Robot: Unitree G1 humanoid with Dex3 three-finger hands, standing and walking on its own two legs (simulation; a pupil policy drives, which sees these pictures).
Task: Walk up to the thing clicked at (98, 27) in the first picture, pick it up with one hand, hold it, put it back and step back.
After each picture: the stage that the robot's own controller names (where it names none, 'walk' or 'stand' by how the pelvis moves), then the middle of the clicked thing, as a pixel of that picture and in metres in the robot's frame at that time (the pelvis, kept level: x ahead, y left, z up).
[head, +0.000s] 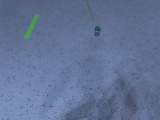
stand; (97, 31) +1.56 -0.24 -0.72
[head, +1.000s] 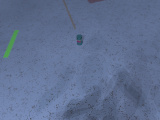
walk; (79, 40) +1.44 +0.09 -0.69
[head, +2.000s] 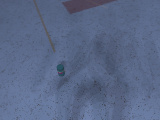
walk; (60, 70) +0.90 +0.23 -0.71
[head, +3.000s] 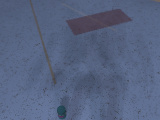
walk; (61, 112) +0.51 +0.15 -0.70
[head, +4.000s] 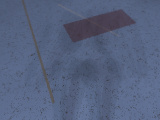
stand; out of the picture +0.28 +0.13 -0.69
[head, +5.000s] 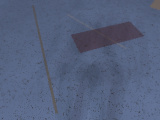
stand; out of the picture +0.24 +0.13 -0.72
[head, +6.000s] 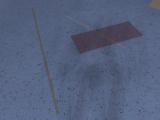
stand; out of the picture +0.25 +0.14 -0.73
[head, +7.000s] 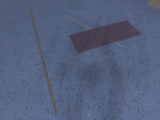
stand; out of the picture +0.24 +0.15 -0.73
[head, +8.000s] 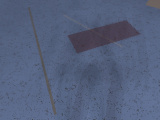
stand; out of the picture +0.24 +0.15 -0.73
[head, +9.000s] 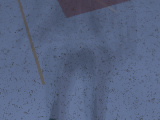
go down; out of the picture +0.27 +0.14 -0.63
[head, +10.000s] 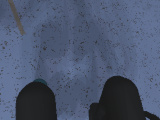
go down; (39, 88) +0.34 +0.14 -0.31
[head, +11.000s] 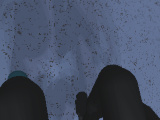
close in; (17, 81) +0.33 +0.15 -0.27
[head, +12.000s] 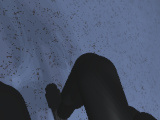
close; out of the picture +0.34 +0.17 -0.24
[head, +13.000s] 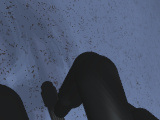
close; out of the picture +0.33 +0.18 -0.23
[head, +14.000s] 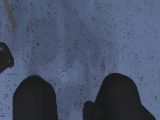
lift; (33, 84) +0.34 +0.15 -0.28
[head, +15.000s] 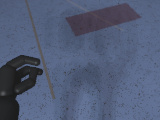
close; out of the picture +0.27 +0.11 -0.63
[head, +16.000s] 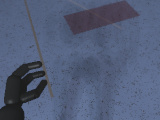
stand; out of the picture +0.27 +0.13 -0.66
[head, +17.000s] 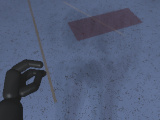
stand; out of the picture +0.26 +0.12 -0.67
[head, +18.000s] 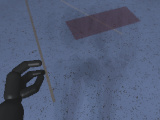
stand; out of the picture +0.26 +0.12 -0.68
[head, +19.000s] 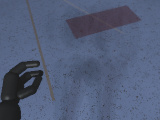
stand; out of the picture +0.26 +0.12 -0.67
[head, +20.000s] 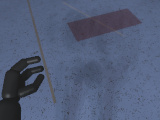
stand; out of the picture +0.26 +0.12 -0.67
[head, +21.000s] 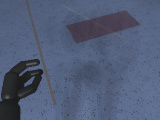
stand; out of the picture +0.26 +0.12 -0.68
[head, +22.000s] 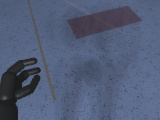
stand; out of the picture +0.27 +0.12 -0.67
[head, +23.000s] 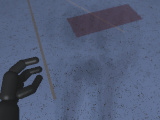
stand; out of the picture +0.27 +0.12 -0.66
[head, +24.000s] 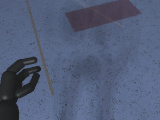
stand; out of the picture +0.27 +0.12 -0.66
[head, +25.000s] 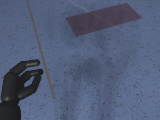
stand; out of the picture +0.27 +0.12 -0.67
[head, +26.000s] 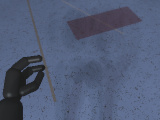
stand; out of the picture +0.27 +0.12 -0.67
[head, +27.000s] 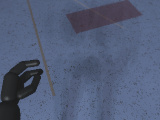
stand; out of the picture +0.27 +0.12 -0.66
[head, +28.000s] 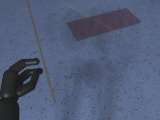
stand; out of the picture +0.26 +0.12 -0.68
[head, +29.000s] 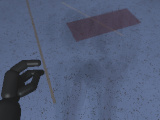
close; out of the picture +0.26 +0.12 -0.68
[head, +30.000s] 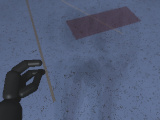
close; out of the picture +0.27 +0.12 -0.67
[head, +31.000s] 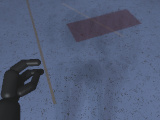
close; out of the picture +0.26 +0.12 -0.68
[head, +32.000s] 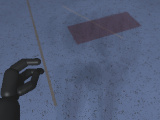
close; out of the picture +0.26 +0.12 -0.68
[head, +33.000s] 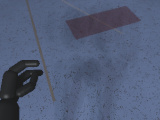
close; out of the picture +0.26 +0.12 -0.68
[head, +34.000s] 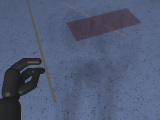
close; out of the picture +0.27 +0.12 -0.68
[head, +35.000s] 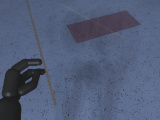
close; out of the picture +0.26 +0.12 -0.68
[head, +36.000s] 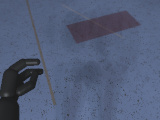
close; out of the picture +0.26 +0.12 -0.68
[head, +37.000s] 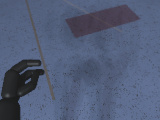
close; out of the picture +0.27 +0.12 -0.67
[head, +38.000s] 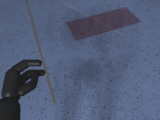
close; out of the picture +0.26 +0.12 -0.68
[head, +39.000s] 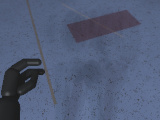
close; out of the picture +0.26 +0.12 -0.68
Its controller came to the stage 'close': yes
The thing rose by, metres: 0.00
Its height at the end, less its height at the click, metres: +0.00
